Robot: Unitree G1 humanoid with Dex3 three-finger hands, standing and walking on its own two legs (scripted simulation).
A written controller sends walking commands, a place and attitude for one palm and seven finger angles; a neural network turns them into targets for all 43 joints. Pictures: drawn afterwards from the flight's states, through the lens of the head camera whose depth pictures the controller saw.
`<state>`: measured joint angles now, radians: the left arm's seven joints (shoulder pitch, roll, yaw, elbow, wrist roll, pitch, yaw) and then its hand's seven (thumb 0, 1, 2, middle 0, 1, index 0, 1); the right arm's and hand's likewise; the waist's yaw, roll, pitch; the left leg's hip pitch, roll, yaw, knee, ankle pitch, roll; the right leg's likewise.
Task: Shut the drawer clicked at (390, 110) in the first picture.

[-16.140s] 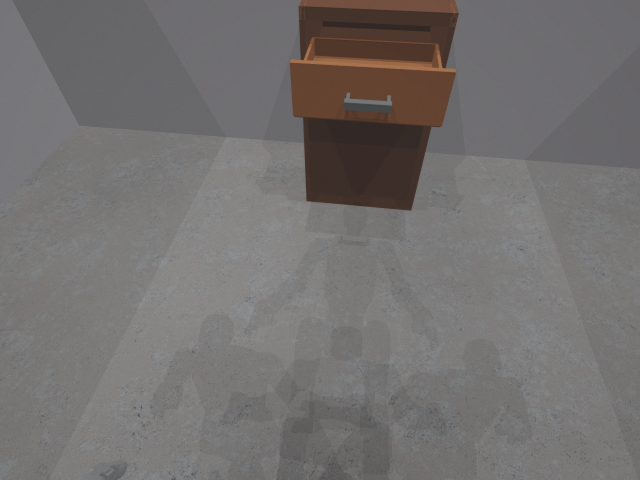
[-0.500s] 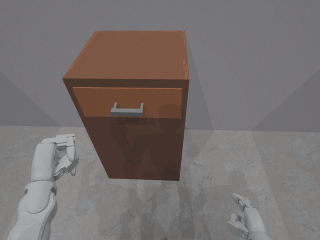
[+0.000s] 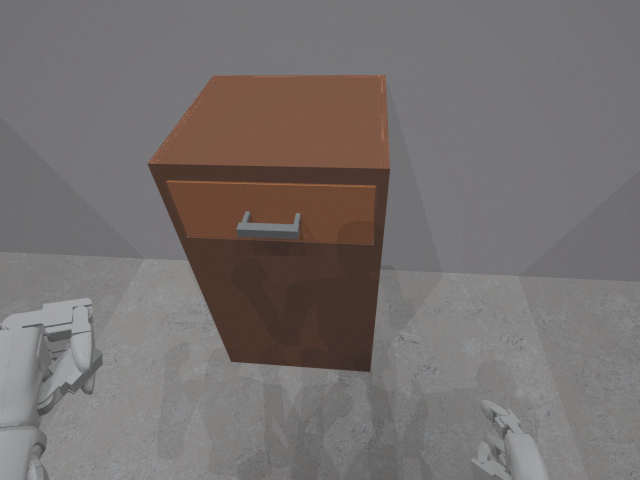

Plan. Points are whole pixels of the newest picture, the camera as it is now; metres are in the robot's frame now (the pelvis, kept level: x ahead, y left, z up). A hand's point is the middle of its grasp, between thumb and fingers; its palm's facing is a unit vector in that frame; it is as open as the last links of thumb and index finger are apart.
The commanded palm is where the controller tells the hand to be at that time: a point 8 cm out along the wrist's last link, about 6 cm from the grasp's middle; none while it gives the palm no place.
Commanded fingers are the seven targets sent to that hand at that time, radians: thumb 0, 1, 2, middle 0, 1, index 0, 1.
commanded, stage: step back with the hand held close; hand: left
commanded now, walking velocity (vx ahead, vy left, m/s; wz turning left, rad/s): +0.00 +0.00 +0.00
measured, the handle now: (270, 223) +0.62 +0.20 -0.07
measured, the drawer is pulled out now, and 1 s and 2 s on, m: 0.00 0.00 0.00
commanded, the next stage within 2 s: stop stepping back and stand still in 1.52 s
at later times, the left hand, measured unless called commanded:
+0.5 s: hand (81, 363) +0.17 +0.25 +0.15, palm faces +0.25 -0.82 -0.51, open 3.3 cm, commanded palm +0.11 +0.30 +0.17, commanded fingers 0.00 0.90 0.90 -1.40 -1.60 -1.40 -1.60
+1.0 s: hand out of the picture +0.09 +0.27 +0.16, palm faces +0.36 -0.82 -0.45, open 3.3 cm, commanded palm +0.02 +0.32 +0.17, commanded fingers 0.00 0.90 0.90 -1.40 -1.60 -1.40 -1.60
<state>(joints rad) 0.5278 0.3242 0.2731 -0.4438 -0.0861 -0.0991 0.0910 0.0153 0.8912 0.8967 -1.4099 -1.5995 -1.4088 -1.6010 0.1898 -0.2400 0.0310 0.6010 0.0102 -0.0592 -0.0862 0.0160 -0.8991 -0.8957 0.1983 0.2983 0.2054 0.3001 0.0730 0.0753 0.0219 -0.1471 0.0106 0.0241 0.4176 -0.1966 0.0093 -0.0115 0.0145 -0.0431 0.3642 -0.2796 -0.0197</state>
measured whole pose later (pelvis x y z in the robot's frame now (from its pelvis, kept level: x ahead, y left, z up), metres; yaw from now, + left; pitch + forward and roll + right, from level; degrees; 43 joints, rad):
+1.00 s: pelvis -0.10 +0.03 -0.02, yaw +2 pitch +0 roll -3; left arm 0.63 0.40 0.36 -0.62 -0.05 -0.28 0.15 0.02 0.89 0.90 -1.41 -1.60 -1.41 -1.60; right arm 0.20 -0.23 -0.01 0.58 0.00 -0.04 -0.07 0.01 -0.90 -0.90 0.20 0.30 0.21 0.30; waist 0.01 0.03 0.06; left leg -0.48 0.00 -0.01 0.60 -0.22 0.03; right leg -0.32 0.03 -0.03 0.51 -0.19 0.01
